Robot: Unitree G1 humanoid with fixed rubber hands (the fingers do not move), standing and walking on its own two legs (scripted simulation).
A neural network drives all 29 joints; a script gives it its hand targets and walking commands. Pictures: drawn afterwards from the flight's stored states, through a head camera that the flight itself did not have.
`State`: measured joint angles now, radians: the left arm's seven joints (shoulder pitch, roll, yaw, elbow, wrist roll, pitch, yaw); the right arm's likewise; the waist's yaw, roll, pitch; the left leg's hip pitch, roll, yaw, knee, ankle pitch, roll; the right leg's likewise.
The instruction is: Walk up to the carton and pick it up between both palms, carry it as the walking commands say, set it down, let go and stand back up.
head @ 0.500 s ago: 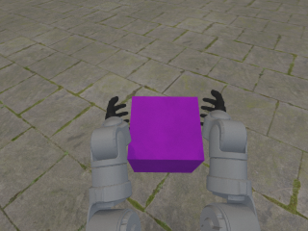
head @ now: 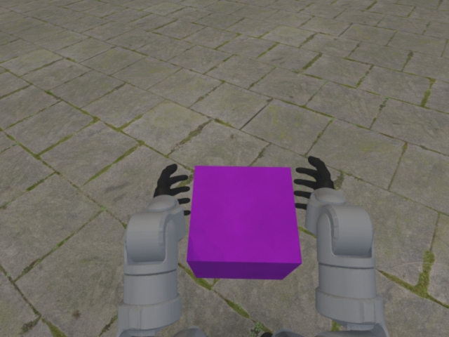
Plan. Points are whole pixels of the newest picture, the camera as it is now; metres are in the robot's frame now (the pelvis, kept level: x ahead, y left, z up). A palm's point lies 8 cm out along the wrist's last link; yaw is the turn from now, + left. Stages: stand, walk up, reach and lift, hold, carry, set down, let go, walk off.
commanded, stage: carry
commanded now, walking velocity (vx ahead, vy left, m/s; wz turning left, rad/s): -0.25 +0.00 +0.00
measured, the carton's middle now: (240, 225) +0.32 +0.00 +0.02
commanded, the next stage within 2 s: none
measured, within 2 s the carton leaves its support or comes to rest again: neither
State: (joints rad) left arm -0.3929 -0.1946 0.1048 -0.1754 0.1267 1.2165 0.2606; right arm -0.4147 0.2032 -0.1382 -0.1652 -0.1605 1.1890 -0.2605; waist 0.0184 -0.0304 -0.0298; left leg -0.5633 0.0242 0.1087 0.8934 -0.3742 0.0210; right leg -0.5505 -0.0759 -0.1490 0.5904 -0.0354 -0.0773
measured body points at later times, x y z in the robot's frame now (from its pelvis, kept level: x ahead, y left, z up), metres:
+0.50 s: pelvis -0.13 -0.02 +0.01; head -0.12 -0.03 +0.46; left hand +0.19 +0.11 +0.12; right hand +0.19 -0.15 +0.12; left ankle -0.05 +0.10 -0.70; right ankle -0.14 -0.13 -0.71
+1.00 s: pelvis -0.32 +0.00 +0.02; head -0.31 +0.01 +0.47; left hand -0.02 +0.14 +0.12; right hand +0.00 -0.12 +0.13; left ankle -0.25 +0.12 -0.71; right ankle -0.35 -0.11 -0.68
